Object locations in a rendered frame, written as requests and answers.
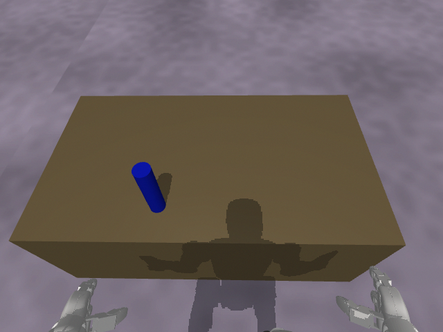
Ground can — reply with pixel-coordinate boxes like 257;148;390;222
132;162;166;213

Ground right robot hand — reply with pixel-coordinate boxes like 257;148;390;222
336;266;410;332

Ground left robot arm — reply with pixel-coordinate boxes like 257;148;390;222
49;315;87;332

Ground left robot hand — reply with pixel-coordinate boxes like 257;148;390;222
60;278;128;332

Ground right robot arm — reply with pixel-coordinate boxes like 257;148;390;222
382;317;419;332

